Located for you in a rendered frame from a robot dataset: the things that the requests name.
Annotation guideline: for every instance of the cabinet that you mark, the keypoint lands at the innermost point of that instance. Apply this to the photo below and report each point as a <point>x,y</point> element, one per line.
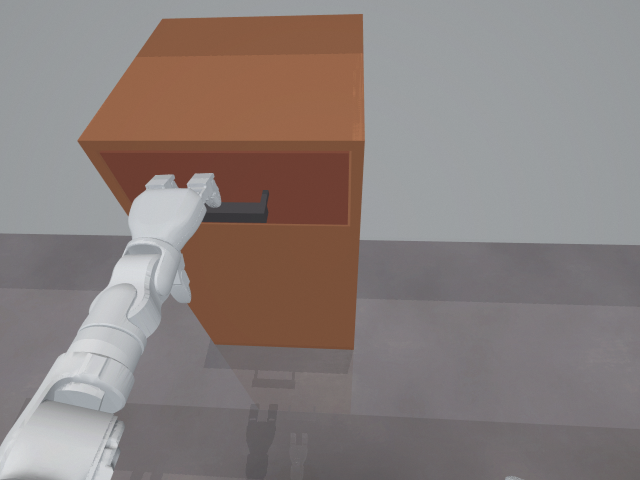
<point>264,83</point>

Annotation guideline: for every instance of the drawer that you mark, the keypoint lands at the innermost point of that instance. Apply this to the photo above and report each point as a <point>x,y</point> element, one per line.
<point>305,187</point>

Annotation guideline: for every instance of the robot left upper arm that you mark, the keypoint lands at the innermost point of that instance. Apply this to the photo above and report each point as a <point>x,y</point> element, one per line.
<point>65,442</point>

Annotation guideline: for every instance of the handle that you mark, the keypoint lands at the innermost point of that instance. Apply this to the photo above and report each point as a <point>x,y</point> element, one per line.
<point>239,212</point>

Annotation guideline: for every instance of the left robot hand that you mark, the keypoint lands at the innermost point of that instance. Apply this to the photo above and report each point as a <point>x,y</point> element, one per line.
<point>171,214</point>

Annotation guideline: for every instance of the left robot forearm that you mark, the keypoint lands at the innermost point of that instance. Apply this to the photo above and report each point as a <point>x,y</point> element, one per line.
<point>97,370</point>

